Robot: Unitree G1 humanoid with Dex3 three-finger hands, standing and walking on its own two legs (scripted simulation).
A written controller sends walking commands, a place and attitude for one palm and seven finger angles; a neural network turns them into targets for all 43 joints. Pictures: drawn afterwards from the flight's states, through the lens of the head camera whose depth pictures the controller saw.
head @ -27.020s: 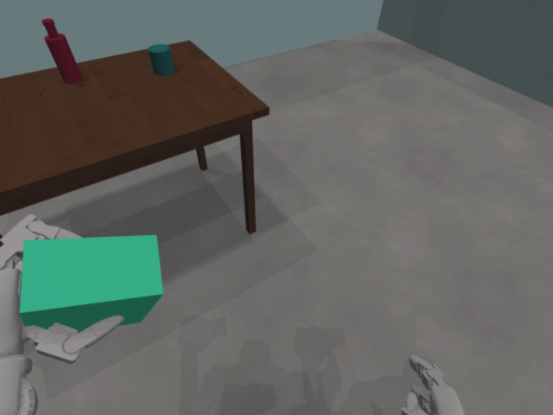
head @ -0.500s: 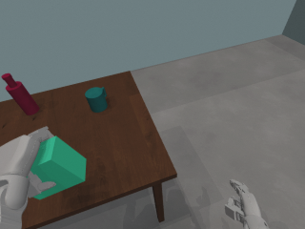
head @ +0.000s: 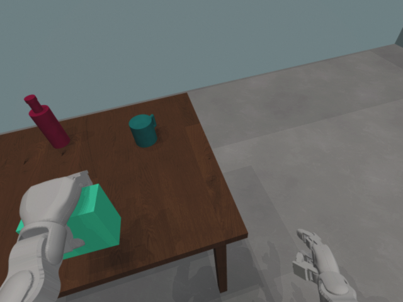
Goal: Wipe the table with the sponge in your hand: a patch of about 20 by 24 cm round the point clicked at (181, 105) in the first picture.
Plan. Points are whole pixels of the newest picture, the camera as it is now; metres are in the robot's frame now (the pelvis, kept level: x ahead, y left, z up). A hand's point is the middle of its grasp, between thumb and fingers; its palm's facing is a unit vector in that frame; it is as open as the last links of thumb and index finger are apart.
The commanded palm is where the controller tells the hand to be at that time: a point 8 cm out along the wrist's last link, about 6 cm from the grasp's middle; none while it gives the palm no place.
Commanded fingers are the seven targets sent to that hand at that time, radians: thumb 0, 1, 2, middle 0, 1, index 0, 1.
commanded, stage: turn the palm down, sponge in hand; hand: left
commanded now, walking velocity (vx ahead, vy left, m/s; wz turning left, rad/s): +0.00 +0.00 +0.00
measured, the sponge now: (80, 228) +0.21 +0.29 +0.04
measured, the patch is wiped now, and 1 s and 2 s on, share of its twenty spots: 0.00 0.00 0.00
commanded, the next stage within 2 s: move the sponge above the wiping area in 0.38 s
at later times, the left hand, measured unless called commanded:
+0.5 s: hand (79, 211) +0.23 +0.27 +0.09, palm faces +0.01 -0.07 -1.00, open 10.6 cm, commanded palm +0.20 +0.27 +0.15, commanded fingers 0.00 0.10 1.30 -1.20 -1.60 -1.20 -1.60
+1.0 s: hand (82, 213) +0.23 +0.28 +0.07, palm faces -0.05 -0.08 -1.00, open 10.6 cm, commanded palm +0.21 +0.27 +0.13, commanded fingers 0.00 0.10 1.30 -1.20 -1.60 -1.20 -1.60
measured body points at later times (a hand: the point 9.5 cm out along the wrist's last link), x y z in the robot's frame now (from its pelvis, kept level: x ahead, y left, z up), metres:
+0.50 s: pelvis +0.00 -0.01 +0.00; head +0.01 -0.06 +0.45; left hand +0.22 +0.27 +0.15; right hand +0.26 -0.22 -0.08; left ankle +0.00 +0.07 -0.74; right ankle +0.00 -0.10 -0.74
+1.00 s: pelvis +0.00 -0.03 +0.00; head +0.01 -0.07 +0.45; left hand +0.23 +0.28 +0.12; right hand +0.24 -0.25 -0.09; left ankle +0.00 +0.07 -0.74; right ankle +0.00 -0.10 -0.74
